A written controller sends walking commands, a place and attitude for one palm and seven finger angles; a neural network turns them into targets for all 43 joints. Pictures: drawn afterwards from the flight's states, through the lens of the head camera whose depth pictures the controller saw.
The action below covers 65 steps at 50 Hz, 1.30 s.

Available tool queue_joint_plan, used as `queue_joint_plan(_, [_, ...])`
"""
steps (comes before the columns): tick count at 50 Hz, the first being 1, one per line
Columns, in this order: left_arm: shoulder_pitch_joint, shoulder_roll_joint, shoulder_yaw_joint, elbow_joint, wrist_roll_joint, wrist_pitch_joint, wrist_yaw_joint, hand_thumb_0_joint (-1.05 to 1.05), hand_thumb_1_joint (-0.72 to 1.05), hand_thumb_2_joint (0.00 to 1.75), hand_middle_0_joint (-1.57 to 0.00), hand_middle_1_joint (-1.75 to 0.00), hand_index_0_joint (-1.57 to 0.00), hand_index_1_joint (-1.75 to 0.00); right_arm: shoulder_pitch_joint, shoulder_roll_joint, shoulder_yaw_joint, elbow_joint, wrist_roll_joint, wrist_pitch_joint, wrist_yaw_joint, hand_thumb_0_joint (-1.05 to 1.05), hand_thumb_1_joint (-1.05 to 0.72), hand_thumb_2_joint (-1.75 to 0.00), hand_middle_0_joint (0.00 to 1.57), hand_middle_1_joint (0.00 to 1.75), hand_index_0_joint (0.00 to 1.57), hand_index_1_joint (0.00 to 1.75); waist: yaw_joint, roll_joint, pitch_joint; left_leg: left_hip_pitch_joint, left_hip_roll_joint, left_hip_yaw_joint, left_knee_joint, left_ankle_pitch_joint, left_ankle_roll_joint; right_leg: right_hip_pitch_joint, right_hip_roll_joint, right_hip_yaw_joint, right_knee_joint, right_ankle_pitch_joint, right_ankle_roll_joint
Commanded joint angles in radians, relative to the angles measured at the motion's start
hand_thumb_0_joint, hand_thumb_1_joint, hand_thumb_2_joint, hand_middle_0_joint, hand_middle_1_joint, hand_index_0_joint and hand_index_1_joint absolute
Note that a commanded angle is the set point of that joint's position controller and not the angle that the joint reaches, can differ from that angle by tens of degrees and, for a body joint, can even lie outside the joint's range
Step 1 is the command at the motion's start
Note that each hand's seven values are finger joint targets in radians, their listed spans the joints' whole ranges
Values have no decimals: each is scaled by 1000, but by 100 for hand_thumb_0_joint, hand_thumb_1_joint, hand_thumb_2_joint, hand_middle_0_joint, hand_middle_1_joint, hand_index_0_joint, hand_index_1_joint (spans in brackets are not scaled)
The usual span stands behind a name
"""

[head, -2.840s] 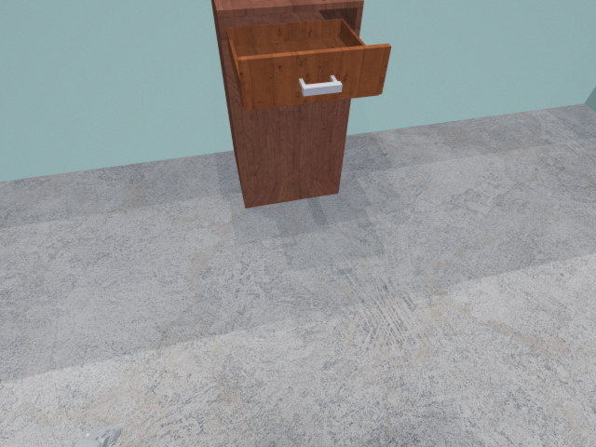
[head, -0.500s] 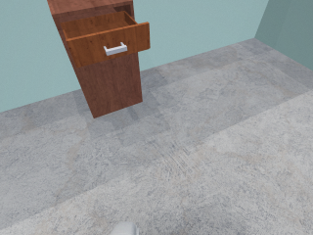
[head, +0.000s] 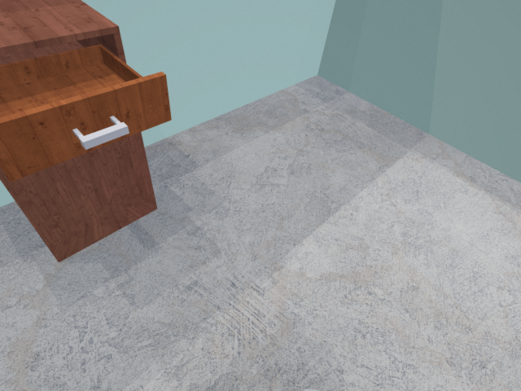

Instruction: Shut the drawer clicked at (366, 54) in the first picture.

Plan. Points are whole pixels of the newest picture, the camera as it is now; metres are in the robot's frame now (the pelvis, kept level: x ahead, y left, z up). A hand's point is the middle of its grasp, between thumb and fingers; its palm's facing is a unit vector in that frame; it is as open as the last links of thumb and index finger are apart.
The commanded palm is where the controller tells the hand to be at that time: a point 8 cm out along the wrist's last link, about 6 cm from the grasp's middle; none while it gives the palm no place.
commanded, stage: walk to a spot facing it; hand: left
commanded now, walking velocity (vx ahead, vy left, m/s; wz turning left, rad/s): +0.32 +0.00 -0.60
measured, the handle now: (100, 130) +0.63 +0.45 -0.01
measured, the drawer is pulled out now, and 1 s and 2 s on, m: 0.29 0.29 0.29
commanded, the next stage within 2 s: turn to face it in 0.82 s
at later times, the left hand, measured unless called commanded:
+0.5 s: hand (232, 281) +0.38 +0.08 -0.18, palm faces -0.33 -0.93 -0.14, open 7.3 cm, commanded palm none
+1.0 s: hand (211, 257) +0.44 +0.14 -0.18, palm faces -0.35 -0.92 -0.19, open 7.4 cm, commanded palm none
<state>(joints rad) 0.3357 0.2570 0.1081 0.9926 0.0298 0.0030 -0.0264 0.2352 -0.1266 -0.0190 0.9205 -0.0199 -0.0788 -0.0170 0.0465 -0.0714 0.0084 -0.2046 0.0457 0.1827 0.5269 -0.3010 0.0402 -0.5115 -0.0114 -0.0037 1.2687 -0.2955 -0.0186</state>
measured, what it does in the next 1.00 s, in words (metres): walks ahead, turning right: right foot, then left foot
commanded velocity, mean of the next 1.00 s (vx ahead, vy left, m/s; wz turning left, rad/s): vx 0.26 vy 0.00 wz -0.40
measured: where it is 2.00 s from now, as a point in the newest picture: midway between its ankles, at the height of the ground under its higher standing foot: (264, 356)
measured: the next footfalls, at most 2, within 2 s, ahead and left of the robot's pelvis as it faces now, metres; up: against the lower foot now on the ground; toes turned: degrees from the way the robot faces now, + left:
right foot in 0.42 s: +0.29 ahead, -0.10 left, +0.00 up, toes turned -23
left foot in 0.98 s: +0.55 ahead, -0.01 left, +0.00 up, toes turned -24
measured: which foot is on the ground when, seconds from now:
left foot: down 0.00-0.40, up 0.42-0.96, down 0.98-1.00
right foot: up 0.00-0.40, down 0.42-0.98, up 1.00-1.00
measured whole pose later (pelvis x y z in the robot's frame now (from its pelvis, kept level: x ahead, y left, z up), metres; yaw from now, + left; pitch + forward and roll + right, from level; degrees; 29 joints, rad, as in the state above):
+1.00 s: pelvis +0.41 -0.05 -0.01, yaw -30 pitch +0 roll -1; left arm 0.45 0.18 0.06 1.04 0.00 -0.04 0.01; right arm 0.02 -0.16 -0.02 0.86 -0.02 -0.06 -0.01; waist 0.08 -0.03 0.06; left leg -0.40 0.04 0.10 0.61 -0.18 0.03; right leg -0.16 0.09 0.08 0.74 -0.48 -0.04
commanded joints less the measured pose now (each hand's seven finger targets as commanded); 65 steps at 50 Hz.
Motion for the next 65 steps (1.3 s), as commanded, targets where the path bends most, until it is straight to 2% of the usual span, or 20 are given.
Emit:
queue_joint_plan(1, [24, -24, -10, -79, 6, 14, -18, 0, 90, 90, -20, -30, -20, -30, 95, -130, -33, -4, 8, -32, -10, 0, -90, -90, 20, 30, 20, 30, 6, 210, 99, -5, 252, -123, -345, 217, 38, -182, -79, 35, 15, 153, 26])
queue_joint_plan(13, [-351, -51, -43, -178, -1, 4, -35, 0, 90, 90, -20, -30, -20, -30, 332, -168, -30, 91, -8, -14, -17, 0, -90, -90, 20, 30, 20, 30, -109, 170, 139, 313, 273, 53, -263, 732, 33, -242, -38, -153, -456, 162, -4])
queue_joint_plan(16, [-304, -45, -39, -168, -1, -7, -31, 0, 90, 90, -20, -30, -20, -30, 321, -198, -38, 95, -7, -5, -19, 0, -90, -90, 20, 30, 20, 30, -72, 199, 82, 356, 282, 126, -121, 1050, 32, -97, 32, -209, -556, 82, -53])
queue_joint_plan(19, [-45, 34, -13, -97, 6, -28, -17, 0, 90, 90, -20, -30, -20, -30, 259, -239, -46, 62, 0, 1, -12, 0, -90, -90, 20, 30, 20, 30, 53, 227, -86, 234, 274, 155, 276, 1073, -3, 315, 80, -215, -682, 76, -104])
queue_joint_plan(20, [74, 119, 6, -64, 7, -39, -9, 0, 90, 90, -20, -30, -20, -30, 256, -218, -40, 45, 17, 4, 1, 0, -90, -90, 20, 30, 20, 30, 109, 120, -198, -21, 247, 153, 560, 691, -38, 644, -64, -41, -733, 166, -168])
queue_joint_plan(21, [152, 213, 24, -58, -8, -47, 6, 0, 90, 90, -20, -30, -20, -30, 265, -146, -33, 6, 29, -3, 1, 0, -90, -90, 20, 30, 20, 30, 101, -68, -330, -371, 50, 87, 922, -251, -102, 886, -377, 541, -788, 381, -319])
queue_joint_plan(22, [137, 244, 33, -58, -33, -35, 19, 0, 90, 90, -20, -30, -20, -30, 165, -167, -39, -18, 25, -2, -4, 0, -90, -90, 20, 30, 20, 30, 102, 3, -307, -462, 51, -91, 1011, -272, -78, 852, -404, 588, -891, 390, -351])
queue_joint_plan(26, [-63, 100, -12, -87, -27, -60, 31, 0, 90, 90, -20, -30, -20, -30, 132, -131, -43, 9, 2, 33, -1, 0, -90, -90, 20, 30, 20, 30, -50, 110, 10, -357, 154, -169, 828, -8, -86, 308, -258, 250, -992, 419, -121])
queue_joint_plan(28, [-71, 90, -16, -77, -14, -74, 32, 0, 90, 90, -20, -30, -20, -30, 179, -109, -44, 22, -1, 49, 0, 0, -90, -90, 20, 30, 20, 30, -90, 95, 18, -319, 140, -163, 751, 2, -95, 231, -214, 183, -1003, 448, -171])
queue_joint_plan(34, [22, 55, -16, -51, -14, -86, 26, 0, 90, 90, -20, -30, -20, -30, 0, -105, -46, -40, -10, 51, 18, 0, -90, -90, 20, 30, 20, 30, -46, -40, 32, -438, 120, -159, 577, 118, -118, 284, -149, 192, -1000, 417, -175])
queue_joint_plan(41, [146, 75, -16, -34, -8, -82, 44, 0, 90, 90, -20, -30, -20, -30, -255, -110, -34, -128, -4, 35, 28, 0, -90, -90, 20, 30, 20, 30, 34, -23, 6, -483, 51, -127, 343, 47, -113, 531, -164, 268, -894, 739, -170])
queue_joint_plan(44, [135, 92, -9, -43, -6, -72, 49, 0, 90, 90, -20, -30, -20, -30, -272, -116, -32, -146, 4, 26, 24, 0, -90, -90, 20, 30, 20, 30, 27, -42, -9, -362, 17, -115, 186, 5, -97, 537, -170, 293, -842, 812, -159])
queue_joint_plan(46, [81, 106, -6, -55, -12, -70, 51, 0, 90, 90, -20, -30, -20, -30, -133, -142, -38, -105, 6, 21, 7, 0, -90, -90, 20, 30, 20, 30, -51, -44, -74, -117, -32, -93, 10, 90, -78, 479, -129, 258, -707, 912, -115])
queue_joint_plan(47, [61, 97, -10, -55, -22, -73, 51, 0, 90, 90, -20, -30, -20, -30, 13, -177, -44, -55, 2, 18, -4, 0, -90, -90, 20, 30, 20, 30, -115, -22, -147, 133, -5, -102, -76, 269, -54, 371, -88, 210, -574, 831, -66])
queue_joint_plan(48, [78, 48, -19, -54, -36, -74, 50, 0, 90, 90, -20, -30, -20, -30, 153, -265, -62, -20, -8, 12, -11, 0, -90, -90, 20, 30, 20, 30, -156, 154, -246, 400, 217, -308, -42, 631, 20, 169, 24, 121, -348, 404, -7])
queue_joint_plan(49, [150, 4, -38, -37, -41, -80, 50, 0, 90, 90, -20, -30, -20, -30, 217, -313, -62, 4, -2, 15, -9, 0, -90, -90, 20, 30, 20, 30, -133, 342, -316, 512, 465, -537, -34, 1094, 157, -1, 82, 37, -57, -303, 24])
queue_joint_plan(51, [151, 12, -38, 7, -22, -60, 68, 0, 90, 90, -20, -30, -20, -30, 87, -213, -26, -15, 5, 22, -10, 0, -90, -90, 20, 30, 20, 30, -76, 165, -145, 228, 395, -425, -133, 924, 187, 27, 1, 79, -19, -262, 38])
queue_joint_plan(53, [97, -20, -44, 18, -13, -39, 51, 0, 90, 90, -20, -30, -20, -30, -7, -156, -7, -10, 6, 18, -16, 0, -90, -90, 20, 30, 20, 30, -33, 235, 25, 4, 288, -344, -215, 735, 148, 49, -54, 41, -94, -184, 59])
queue_joint_plan(56, [86, -43, -53, 25, -15, -8, 47, 0, 90, 90, -20, -30, -20, -30, -4, -149, -8, 18, 10, 22, -16, 0, -90, -90, 20, 30, 20, 30, -7, 257, 11, -72, 189, -274, -226, 726, 111, 150, -50, -4, -244, -103, 75])
queue_joint_plan(65, [-142, -16, -24, -79, -11, 22, 50, 0, 90, 90, -20, -30, -20, -30, 97, -219, -65, 33, -2, 68, -7, 0, -90, -90, 20, 30, 20, 30, -63, 201, -34, 11, 182, -468, -252, 307, 143, 23, -39, 1, -324, -81, 98])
